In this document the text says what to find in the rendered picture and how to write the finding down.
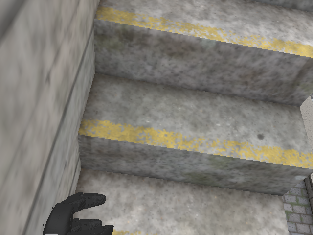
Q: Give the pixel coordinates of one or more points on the left robot hand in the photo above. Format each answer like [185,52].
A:
[61,221]

